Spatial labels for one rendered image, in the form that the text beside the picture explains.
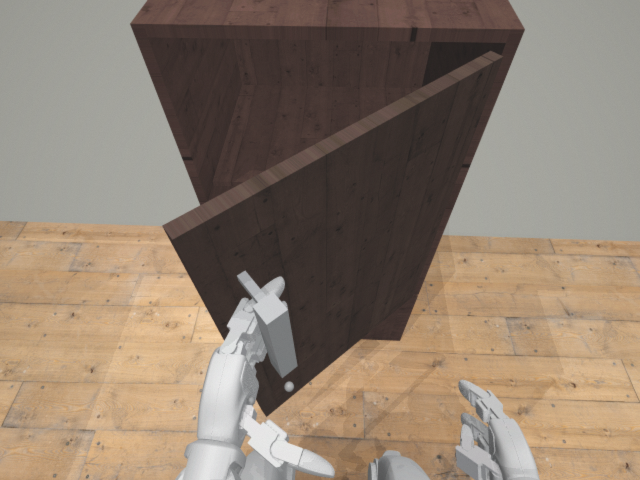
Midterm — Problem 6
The robot thigh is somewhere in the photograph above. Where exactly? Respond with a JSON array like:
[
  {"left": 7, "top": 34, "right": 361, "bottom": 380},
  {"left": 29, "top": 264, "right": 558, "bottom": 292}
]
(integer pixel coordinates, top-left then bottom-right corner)
[
  {"left": 368, "top": 455, "right": 430, "bottom": 480},
  {"left": 240, "top": 450, "right": 296, "bottom": 480}
]

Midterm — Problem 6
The robot left forearm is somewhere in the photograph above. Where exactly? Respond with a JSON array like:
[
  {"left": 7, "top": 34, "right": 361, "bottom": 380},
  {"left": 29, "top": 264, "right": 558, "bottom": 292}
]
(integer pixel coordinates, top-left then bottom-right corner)
[{"left": 175, "top": 440, "right": 246, "bottom": 480}]

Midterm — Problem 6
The robot left thigh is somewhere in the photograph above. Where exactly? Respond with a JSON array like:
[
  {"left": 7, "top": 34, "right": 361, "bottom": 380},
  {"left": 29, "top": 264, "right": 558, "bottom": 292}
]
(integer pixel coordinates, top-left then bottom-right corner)
[{"left": 240, "top": 450, "right": 296, "bottom": 480}]

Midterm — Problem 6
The right robot hand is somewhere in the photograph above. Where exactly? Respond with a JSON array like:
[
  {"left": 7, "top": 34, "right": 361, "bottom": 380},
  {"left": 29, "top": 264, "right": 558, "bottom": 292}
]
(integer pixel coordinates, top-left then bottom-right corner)
[{"left": 455, "top": 380, "right": 540, "bottom": 480}]

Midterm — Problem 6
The robot right thigh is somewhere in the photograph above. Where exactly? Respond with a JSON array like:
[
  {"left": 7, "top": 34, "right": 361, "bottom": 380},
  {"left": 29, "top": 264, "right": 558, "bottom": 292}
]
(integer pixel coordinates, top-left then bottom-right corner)
[{"left": 368, "top": 455, "right": 430, "bottom": 480}]

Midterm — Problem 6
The cupboard door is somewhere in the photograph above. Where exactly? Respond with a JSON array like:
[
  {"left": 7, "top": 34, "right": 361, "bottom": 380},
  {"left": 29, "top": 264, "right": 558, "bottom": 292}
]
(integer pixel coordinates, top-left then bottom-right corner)
[{"left": 162, "top": 51, "right": 503, "bottom": 417}]

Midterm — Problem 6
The handle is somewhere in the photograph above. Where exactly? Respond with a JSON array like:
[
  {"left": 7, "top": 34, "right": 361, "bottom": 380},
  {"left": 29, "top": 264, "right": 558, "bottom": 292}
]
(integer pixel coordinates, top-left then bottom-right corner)
[{"left": 237, "top": 271, "right": 298, "bottom": 378}]

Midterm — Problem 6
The left robot hand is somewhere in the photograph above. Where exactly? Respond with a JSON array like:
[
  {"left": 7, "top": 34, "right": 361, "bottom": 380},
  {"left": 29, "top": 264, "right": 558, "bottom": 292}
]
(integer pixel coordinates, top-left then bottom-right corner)
[{"left": 197, "top": 276, "right": 335, "bottom": 478}]

